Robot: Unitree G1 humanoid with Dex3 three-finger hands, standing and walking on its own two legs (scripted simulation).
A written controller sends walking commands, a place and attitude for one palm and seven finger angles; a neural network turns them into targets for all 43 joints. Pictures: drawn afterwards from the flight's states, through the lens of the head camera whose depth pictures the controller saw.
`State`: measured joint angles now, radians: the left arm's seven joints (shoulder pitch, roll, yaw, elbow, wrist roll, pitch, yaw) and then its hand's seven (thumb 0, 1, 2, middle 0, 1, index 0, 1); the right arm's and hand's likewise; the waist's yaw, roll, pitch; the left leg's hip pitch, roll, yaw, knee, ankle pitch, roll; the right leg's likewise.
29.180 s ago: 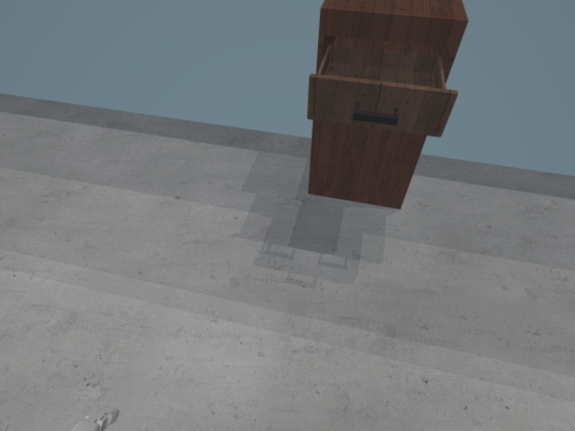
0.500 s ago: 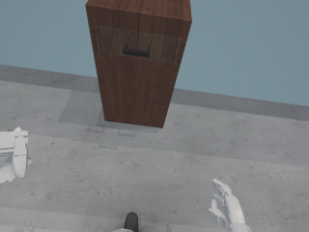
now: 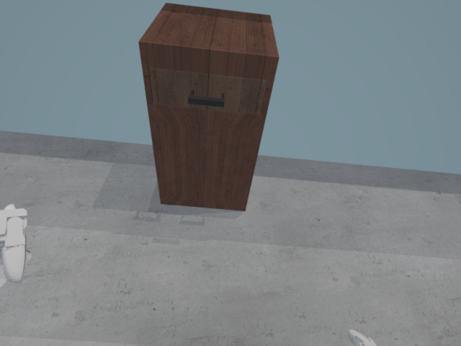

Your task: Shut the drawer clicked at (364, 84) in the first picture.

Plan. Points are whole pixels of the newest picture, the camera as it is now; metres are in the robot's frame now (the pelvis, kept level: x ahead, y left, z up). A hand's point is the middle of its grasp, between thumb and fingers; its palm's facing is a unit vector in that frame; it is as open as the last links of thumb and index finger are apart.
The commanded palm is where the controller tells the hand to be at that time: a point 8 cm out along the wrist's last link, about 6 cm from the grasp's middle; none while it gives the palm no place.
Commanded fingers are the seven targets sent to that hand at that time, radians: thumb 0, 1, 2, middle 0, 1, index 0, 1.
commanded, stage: stop stepping back and stand still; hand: left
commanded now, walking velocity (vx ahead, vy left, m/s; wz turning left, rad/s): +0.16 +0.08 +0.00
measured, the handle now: (207, 97) +0.93 +0.13 -0.06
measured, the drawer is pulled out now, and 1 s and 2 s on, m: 0.00 0.00 0.00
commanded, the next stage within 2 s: let the arm hang, fingers relaxed in 0.90 s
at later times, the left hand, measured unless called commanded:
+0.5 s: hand (2, 278) +0.15 +0.26 +0.18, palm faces +0.48 -0.75 -0.45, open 3.2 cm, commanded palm +0.09 +0.28 +0.19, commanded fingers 0.00 0.90 0.90 -1.40 -1.60 -1.40 -1.60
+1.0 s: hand out of the picture +0.16 +0.28 +0.17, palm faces +0.39 -0.79 -0.48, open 3.2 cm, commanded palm none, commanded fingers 0.00 0.90 0.90 -1.36 -1.56 -1.36 -1.56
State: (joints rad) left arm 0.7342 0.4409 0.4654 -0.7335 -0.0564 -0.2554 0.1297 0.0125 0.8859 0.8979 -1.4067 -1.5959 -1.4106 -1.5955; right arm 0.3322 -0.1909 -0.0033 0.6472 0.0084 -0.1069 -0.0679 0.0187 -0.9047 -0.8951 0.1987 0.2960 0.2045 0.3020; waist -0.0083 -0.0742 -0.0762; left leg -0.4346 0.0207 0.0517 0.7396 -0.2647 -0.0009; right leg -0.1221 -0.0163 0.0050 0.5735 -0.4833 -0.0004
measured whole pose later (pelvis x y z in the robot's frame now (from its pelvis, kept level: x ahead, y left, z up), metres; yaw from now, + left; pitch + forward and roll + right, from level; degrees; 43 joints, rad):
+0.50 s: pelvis -0.02 +0.00 +0.02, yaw +3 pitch +0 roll +2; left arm 0.61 0.33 0.37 -0.49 -0.02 -0.21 0.16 0.01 0.89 0.90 -1.41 -1.60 -1.41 -1.60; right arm 0.26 -0.24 -0.01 0.66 -0.01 -0.09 -0.09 0.02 -0.91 -0.89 0.20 0.30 0.21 0.30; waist 0.00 -0.01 -0.02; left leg -0.32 0.03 0.07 0.66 -0.32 0.02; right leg -0.28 -0.04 -0.09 0.53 -0.24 -0.04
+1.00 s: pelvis -0.02 +0.03 +0.02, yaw +2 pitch +0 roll +0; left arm 0.64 0.36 0.36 -0.53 -0.03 -0.20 0.15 0.01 0.89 0.90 -1.40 -1.60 -1.41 -1.60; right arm 0.21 -0.19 0.01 0.61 0.00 -0.10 -0.08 0.02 -0.90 -0.89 0.20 0.30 0.21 0.30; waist 0.00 0.01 0.04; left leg -0.22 0.04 0.09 0.49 -0.26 0.00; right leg -0.26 -0.03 -0.07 0.48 -0.22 0.00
